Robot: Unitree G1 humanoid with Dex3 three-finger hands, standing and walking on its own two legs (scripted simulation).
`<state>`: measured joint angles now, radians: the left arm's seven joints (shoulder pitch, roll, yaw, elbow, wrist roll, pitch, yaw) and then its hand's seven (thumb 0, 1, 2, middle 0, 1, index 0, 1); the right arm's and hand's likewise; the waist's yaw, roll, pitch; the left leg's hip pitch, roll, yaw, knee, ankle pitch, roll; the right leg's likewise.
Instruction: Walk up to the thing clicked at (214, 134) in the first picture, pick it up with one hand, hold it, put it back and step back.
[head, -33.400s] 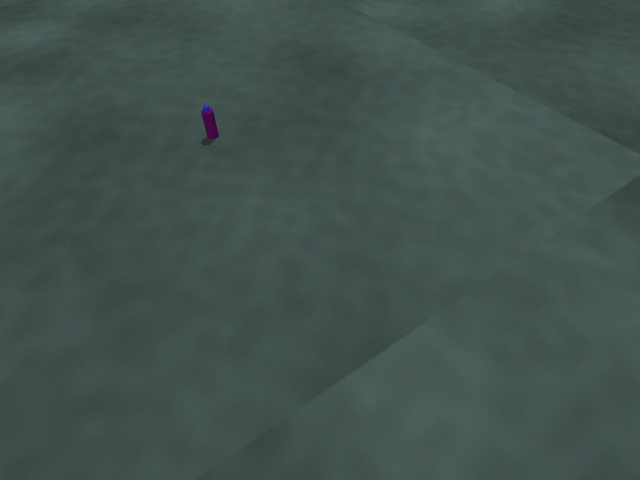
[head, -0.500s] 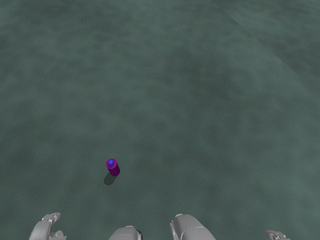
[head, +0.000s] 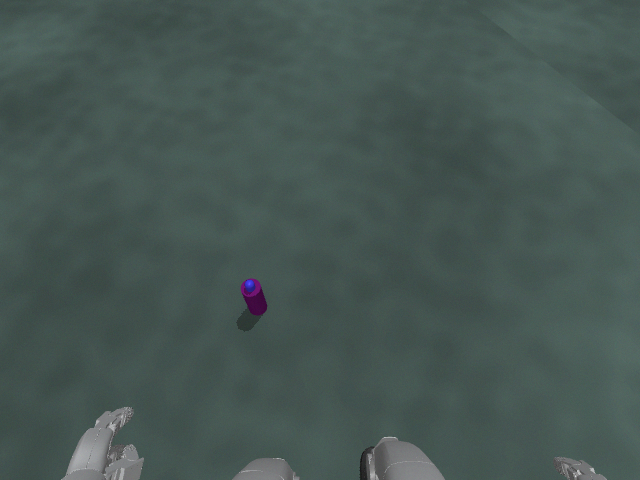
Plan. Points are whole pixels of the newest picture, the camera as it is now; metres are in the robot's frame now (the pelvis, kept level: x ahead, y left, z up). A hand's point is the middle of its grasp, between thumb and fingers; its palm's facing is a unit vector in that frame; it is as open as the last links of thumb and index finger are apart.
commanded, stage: step back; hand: left
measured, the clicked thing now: (253, 295) +0.63 +0.23 -0.66
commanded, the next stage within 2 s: none
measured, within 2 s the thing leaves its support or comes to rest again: neither
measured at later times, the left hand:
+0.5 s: hand out of the picture -0.09 +0.24 -0.14, palm faces -0.05 -0.91 -0.41, open 7.4 cm
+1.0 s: hand out of the picture -0.23 +0.24 -0.15, palm faces -0.01 -0.93 -0.36, open 7.4 cm
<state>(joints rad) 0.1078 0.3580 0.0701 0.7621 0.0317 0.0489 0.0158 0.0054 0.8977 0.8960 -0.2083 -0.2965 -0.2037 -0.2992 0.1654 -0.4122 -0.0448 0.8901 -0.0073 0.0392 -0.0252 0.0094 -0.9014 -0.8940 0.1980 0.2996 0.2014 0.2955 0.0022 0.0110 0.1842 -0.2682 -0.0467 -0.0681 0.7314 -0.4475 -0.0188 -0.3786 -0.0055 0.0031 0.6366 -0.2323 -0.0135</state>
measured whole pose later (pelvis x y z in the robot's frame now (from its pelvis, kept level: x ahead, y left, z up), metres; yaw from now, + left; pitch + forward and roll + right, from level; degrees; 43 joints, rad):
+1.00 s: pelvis -0.34 -0.02 +0.01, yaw -1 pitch -1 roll -1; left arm 0.14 0.39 0.07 0.82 0.01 0.07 0.02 0.01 0.90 0.90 -0.21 -0.30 -0.20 -0.30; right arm 0.16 -0.36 -0.04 0.85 -0.04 0.04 -0.01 0.01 -0.90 -0.89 0.20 0.30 0.21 0.30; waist 0.01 -0.03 0.15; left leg -0.32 0.00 -0.03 0.57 -0.23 0.02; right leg -0.41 0.09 0.13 1.14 -0.51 0.01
